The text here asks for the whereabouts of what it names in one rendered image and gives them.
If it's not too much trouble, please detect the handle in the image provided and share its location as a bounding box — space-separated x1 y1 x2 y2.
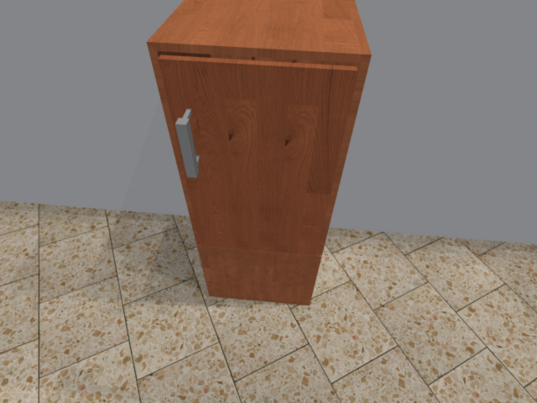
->
175 109 201 178

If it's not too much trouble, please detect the cupboard door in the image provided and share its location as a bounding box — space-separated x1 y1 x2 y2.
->
158 55 357 256

